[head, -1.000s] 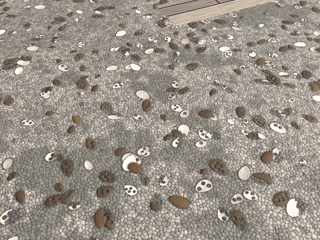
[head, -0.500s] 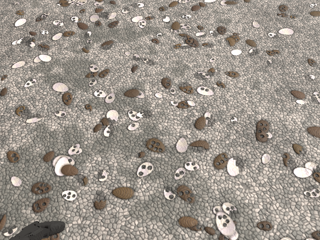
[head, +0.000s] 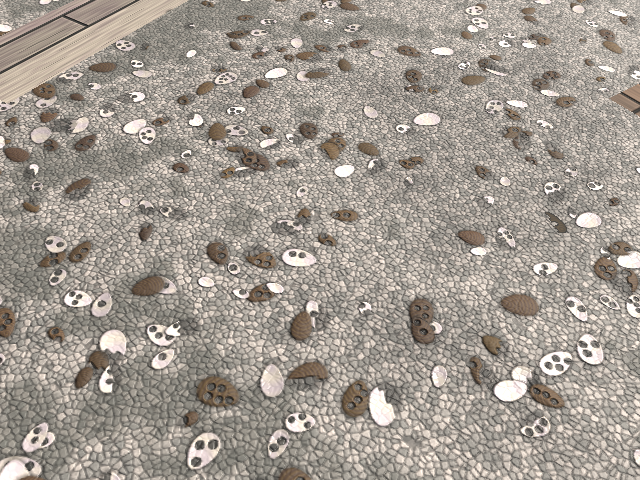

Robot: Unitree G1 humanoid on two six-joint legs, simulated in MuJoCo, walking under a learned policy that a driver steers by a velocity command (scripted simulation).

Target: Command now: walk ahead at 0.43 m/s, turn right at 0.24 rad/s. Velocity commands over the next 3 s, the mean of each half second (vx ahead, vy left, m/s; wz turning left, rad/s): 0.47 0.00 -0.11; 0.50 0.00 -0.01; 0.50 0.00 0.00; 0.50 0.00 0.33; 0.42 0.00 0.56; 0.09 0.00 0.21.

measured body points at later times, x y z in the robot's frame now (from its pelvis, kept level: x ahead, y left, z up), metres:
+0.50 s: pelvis +0.24 -0.07 +0.01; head +0.27 -0.08 +0.45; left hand +0.37 +0.19 -0.10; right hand +0.34 -0.36 -0.11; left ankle +0.24 +0.09 -0.66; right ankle +0.25 -0.16 -0.74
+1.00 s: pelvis +0.52 -0.02 +0.00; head +0.55 -0.01 +0.45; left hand +0.64 +0.25 -0.12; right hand +0.63 -0.30 -0.10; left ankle +0.57 +0.06 -0.74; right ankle +0.49 -0.18 -0.65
